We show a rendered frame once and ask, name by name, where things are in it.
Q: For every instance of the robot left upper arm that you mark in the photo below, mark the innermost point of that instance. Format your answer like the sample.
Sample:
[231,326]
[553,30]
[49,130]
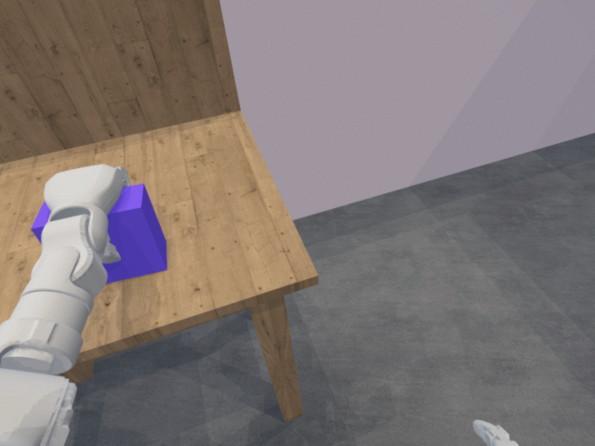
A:
[35,409]

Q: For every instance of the robot right hand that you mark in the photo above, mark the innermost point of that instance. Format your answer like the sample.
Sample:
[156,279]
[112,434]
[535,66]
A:
[492,435]

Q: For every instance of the table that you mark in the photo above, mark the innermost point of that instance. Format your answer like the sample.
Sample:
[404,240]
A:
[148,85]

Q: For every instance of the left robot forearm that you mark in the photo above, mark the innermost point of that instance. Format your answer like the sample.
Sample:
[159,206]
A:
[43,334]

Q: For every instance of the sponge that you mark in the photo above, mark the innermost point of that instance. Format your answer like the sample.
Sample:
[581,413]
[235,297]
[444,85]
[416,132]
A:
[133,229]

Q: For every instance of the robot left hand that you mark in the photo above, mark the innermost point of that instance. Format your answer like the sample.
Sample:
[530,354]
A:
[99,184]

